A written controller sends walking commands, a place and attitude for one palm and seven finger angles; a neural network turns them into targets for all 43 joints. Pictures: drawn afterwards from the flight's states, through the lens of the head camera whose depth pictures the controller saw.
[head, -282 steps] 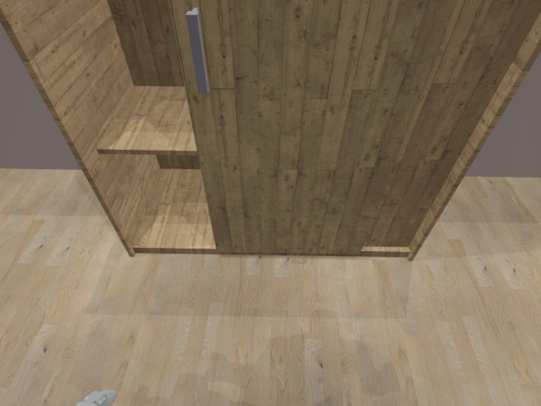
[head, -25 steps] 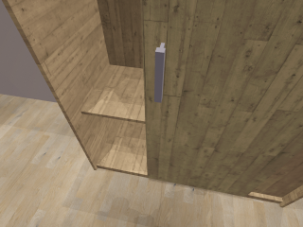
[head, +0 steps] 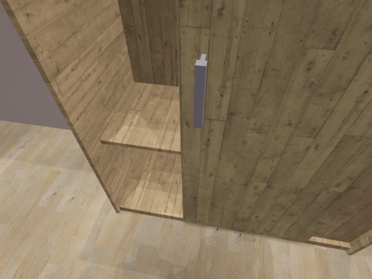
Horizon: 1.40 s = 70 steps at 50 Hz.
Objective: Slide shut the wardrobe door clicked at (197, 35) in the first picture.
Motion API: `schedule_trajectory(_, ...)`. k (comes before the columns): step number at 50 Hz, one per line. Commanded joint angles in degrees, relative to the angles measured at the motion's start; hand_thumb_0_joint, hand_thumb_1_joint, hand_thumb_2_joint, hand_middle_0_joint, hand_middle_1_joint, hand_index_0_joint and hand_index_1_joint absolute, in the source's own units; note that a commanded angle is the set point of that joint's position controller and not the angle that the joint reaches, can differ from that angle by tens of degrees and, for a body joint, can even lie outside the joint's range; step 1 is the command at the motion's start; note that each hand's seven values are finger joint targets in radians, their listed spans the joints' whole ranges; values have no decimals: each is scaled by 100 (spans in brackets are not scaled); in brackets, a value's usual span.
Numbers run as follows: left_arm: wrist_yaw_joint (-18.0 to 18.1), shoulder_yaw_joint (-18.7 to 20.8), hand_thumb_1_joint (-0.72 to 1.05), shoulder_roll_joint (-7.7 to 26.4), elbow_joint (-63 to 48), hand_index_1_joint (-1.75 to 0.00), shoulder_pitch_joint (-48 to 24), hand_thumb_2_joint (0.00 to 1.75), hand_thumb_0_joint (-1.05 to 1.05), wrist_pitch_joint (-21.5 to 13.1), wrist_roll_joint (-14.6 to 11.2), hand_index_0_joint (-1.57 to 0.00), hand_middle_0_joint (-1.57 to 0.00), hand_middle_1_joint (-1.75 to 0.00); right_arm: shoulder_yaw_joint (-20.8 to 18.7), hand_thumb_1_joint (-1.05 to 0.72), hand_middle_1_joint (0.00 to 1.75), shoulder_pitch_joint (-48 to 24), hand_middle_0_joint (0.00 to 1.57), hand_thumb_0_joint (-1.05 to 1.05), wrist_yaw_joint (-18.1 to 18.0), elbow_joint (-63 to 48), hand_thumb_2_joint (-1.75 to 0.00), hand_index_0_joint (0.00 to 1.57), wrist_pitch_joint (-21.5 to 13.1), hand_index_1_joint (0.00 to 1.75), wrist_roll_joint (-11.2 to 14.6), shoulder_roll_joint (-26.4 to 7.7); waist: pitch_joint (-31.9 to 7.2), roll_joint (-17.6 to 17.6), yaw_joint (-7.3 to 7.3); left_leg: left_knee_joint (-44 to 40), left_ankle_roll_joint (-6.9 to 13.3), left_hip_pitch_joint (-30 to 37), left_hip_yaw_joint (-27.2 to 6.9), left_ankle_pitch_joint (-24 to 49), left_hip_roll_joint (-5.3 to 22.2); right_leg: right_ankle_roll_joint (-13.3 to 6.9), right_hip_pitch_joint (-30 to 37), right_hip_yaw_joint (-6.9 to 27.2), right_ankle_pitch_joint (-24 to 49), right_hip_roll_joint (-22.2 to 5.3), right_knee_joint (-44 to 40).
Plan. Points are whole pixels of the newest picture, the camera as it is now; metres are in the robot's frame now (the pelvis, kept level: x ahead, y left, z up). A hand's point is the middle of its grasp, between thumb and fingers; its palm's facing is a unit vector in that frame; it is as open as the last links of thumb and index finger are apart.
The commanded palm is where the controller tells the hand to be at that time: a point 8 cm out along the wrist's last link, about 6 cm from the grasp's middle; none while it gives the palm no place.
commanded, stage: shuffle to correct the standing spot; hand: right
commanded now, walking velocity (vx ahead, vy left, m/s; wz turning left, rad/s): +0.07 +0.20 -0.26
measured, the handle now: (200, 93) +0.50 +0.00 +0.15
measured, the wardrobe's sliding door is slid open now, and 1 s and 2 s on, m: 0.37 0.37 0.37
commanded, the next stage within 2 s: come to a stop and stand still in 0.74 s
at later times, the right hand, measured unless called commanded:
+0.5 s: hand out of the picture -0.05 -0.08 -0.19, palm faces +0.14 +0.98 -0.12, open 7.4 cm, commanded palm none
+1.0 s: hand out of the picture +0.08 +0.01 -0.17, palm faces +0.16 +0.96 -0.21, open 7.4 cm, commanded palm none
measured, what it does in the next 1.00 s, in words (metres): steps to the left: right foot, then left foot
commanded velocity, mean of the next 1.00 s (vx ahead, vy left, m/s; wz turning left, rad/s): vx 0.01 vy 0.11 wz -0.06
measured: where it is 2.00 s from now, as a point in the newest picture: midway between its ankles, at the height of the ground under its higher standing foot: outside the picture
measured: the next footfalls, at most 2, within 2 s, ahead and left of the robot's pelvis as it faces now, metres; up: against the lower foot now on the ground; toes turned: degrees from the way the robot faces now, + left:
right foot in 0.42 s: +0.09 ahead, -0.04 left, +0.00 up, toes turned -13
left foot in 0.82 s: +0.14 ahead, +0.29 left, +0.00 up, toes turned -2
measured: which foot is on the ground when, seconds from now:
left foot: down 0.00-0.44, up 0.46-0.80, down 0.82-1.00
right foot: down 0.00-0.14, up 0.16-0.40, down 0.42-0.82, up 0.84-1.00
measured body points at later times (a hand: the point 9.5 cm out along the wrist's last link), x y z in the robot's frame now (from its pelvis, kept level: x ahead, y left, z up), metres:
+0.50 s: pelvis +0.05 +0.06 -0.02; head +0.07 +0.03 +0.43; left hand +0.12 +0.28 -0.16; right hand -0.06 -0.13 -0.18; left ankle -0.05 +0.10 -0.67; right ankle +0.05 -0.03 -0.74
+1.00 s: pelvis +0.08 +0.19 +0.00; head +0.11 +0.19 +0.45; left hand +0.14 +0.43 -0.16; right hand +0.07 -0.04 -0.15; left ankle +0.09 +0.29 -0.73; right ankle +0.05 +0.09 -0.69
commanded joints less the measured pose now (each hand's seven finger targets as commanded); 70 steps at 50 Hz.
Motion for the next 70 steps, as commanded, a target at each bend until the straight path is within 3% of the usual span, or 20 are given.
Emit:
schedule_trajectory(1,150,264,90,964,-227,-30,374,90,0,-27,-9,-20,-20,-30,-129,-90,30,619,20,0,18,-146,-90,20,-28,30,-34,-361,454,-753,-30,20,-129,-943,-146,178,369,-701,95,1937,507,-1633,-852)
schedule_trajectory(5,158,270,90,780,-343,-30,278,90,0,-40,-31,-20,-20,-30,-217,-90,30,953,20,0,7,-134,-90,20,-31,30,-47,-398,246,-150,-169,-599,-108,110,-463,850,651,-402,-828,1040,733,-1091,-5)
schedule_trajectory(8,181,219,90,363,-561,-30,-114,90,0,0,-35,-20,-20,-30,-285,-90,30,1459,20,0,-68,-33,-90,20,-33,30,-80,-562,475,924,-395,-1106,300,741,-1319,3892,1749,-30,-2065,-96,-1594,-237,2268)
schedule_trajectory(19,234,230,90,255,-382,-30,478,90,0,22,-42,-20,-20,-30,-206,-90,30,1032,20,0,-97,-171,-90,20,-54,30,-47,-401,5,136,234,260,196,367,-96,6523,844,-147,-482,-579,-101,-193,913)
schedule_trajectory(21,336,356,90,729,-143,-30,1448,90,0,-6,13,-20,-20,-30,-231,-90,30,1030,20,0,-57,-227,-90,20,-40,30,51,-292,-597,-676,685,2491,-394,-1077,147,4167,509,-851,1462,1057,2210,-1586,-48)
schedule_trajectory(22,365,408,90,1136,-197,-30,1621,90,0,0,-14,-20,-20,-30,-201,-90,30,1084,20,0,-59,-388,-90,20,-52,30,96,-136,-700,-1773,597,4293,-605,-2528,33,-897,-63,-1822,1951,3288,4275,-3289,-531)
schedule_trajectory(23,303,400,90,1208,-345,-30,1364,90,0,37,-99,-20,-20,-30,-302,-90,30,822,20,0,-87,-531,-90,20,32,30,27,-531,-457,-739,524,4788,-380,-2366,-753,-1180,164,-2035,1144,3307,3467,-3585,-780)
schedule_trajectory(25,318,346,90,865,-508,-30,309,90,0,-71,-29,-20,-20,-30,-380,-90,30,512,20,0,-4,-534,-90,20,130,30,-108,-295,696,-664,28,4607,-330,-2496,-799,-420,395,-1314,-302,2192,2275,-2875,-1153)
schedule_trajectory(29,188,352,90,836,-764,-30,-279,90,0,-144,18,-20,-20,-30,-379,-90,30,1043,20,0,146,-393,-90,20,292,30,-90,3,645,-926,-397,3833,-484,-1661,-425,609,468,-610,-1399,462,1034,-1880,-1344)
schedule_trajectory(37,44,724,90,1409,-923,-30,-92,90,0,108,98,-20,-20,-30,-440,-90,30,264,20,0,220,-816,-90,20,171,30,-44,-222,232,-1496,-45,980,-610,-1152,274,382,349,-386,-883,655,-313,-1836,-729)
schedule_trajectory(39,25,724,90,1286,-966,-30,-60,90,0,151,89,-20,-20,-30,-495,-90,30,649,20,0,215,-728,-90,20,82,30,-48,-470,-70,-829,-231,-16,-562,-273,284,782,213,-58,-1239,395,-428,-1476,219)
schedule_trajectory(41,27,565,90,431,-1165,-30,74,90,0,184,26,-20,-20,-30,-640,-90,30,755,20,0,136,-751,-90,20,22,30,-169,-1396,-174,2241,-366,-1209,13,-16,-1757,1726,1938,309,-2407,-327,-2363,-188,3116)
schedule_trajectory(47,-61,349,90,300,-941,-30,52,90,0,100,-42,-20,-20,-30,-334,-90,30,-32,20,0,-23,-790,-90,20,-207,30,-50,-614,-239,524,5,-890,493,-602,-1006,2798,1604,300,-1484,241,-858,-552,2988)
schedule_trajectory(56,4,291,90,418,-979,-30,-202,90,0,182,-119,-20,-20,-30,-479,-90,30,403,20,0,-163,-464,-90,20,-147,30,11,-1006,-224,94,-276,-376,885,322,-1675,4767,2215,338,-864,225,-604,-296,661)
schedule_trajectory(59,17,328,90,453,-904,-30,35,90,0,184,-115,-20,-20,-30,-499,-90,30,117,20,0,-158,-492,-90,20,-83,30,35,-911,-212,75,-107,-129,556,-332,-1368,3996,1897,221,93,206,464,-427,-243)
schedule_trajectory(62,27,384,90,806,-999,-30,-10,90,0,183,-66,-20,-20,-30,-388,-90,30,-150,20,0,-134,-596,-90,20,42,30,28,-539,-152,-1621,-80,844,-214,-1206,15,210,577,-555,614,1241,2901,-1603,-766)
schedule_trajectory(65,85,312,90,695,-1136,-30,-420,90,0,150,-70,-20,-20,-30,-367,-90,30,-117,20,0,-116,-463,-90,20,182,30,-42,-376,316,-840,-181,2586,-310,-1413,-332,-703,469,-997,-248,1292,1711,-1669,-1337)
schedule_trajectory(66,-11,364,90,1278,-1551,-30,-1063,90,0,79,-102,-20,-20,-30,-181,-90,30,711,20,0,-271,-183,-90,20,14,30,48,-555,83,-1636,-343,2060,-119,-1428,-720,-543,856,-826,-227,1019,2543,-1713,-127)
schedule_trajectory(68,-160,305,90,822,-1843,-30,-1054,90,0,178,-21,-20,-20,-30,-273,-90,30,518,20,0,-162,-590,-90,20,-71,30,-96,-791,523,-305,-512,-98,-59,-829,-734,87,739,-287,-1207,383,-392,-755,297)
schedule_trajectory(70,-159,304,90,533,-1731,-30,-218,90,0,162,-64,-20,-20,-30,-226,-90,30,19,20,0,-149,-789,-90,20,-235,30,-81,-1030,230,1103,97,-901,618,-1453,-2246,268,1865,131,-589,143,-814,-196,1131)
